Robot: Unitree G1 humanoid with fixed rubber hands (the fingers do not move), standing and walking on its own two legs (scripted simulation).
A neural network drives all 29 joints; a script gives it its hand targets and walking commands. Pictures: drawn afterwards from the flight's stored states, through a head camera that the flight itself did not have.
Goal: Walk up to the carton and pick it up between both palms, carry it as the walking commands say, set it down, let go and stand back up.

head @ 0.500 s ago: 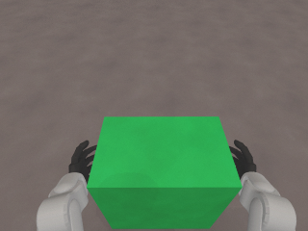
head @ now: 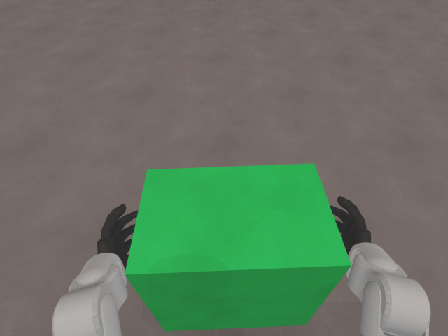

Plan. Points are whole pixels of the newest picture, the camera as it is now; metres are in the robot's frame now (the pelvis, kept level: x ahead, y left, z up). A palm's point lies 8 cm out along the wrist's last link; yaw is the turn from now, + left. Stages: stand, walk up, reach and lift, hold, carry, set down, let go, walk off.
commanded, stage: carry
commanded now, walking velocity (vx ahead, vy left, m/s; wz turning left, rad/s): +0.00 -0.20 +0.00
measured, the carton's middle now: (233, 254) +0.26 +0.00 +0.02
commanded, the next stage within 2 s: none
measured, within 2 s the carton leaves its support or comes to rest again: neither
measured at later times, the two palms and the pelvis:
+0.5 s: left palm (231, 284) +0.19 +0.01 +0.08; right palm out of the picture +0.18 -0.35 +0.08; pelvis -0.05 -0.15 +0.01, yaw -1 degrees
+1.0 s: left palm (329, 310) +0.15 -0.12 +0.09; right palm out of the picture +0.13 -0.48 +0.09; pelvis -0.09 -0.29 +0.00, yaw -1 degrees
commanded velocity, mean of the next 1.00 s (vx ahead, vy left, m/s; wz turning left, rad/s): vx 0.00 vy -0.20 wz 0.00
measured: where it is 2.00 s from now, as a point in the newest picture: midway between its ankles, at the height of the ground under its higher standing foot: outside the picture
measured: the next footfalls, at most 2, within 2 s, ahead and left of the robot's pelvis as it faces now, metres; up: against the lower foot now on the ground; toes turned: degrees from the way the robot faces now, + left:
right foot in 0.32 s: +0.03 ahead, -0.26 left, +0.00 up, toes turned -7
left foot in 0.64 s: -0.03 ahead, -0.09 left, +0.00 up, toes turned +5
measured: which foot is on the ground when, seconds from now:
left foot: down 0.00-0.34, up 0.36-0.62, down 0.64-1.00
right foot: down 0.00-0.00, up 0.02-0.30, down 0.32-0.66, up 0.68-0.96, down 0.98-1.00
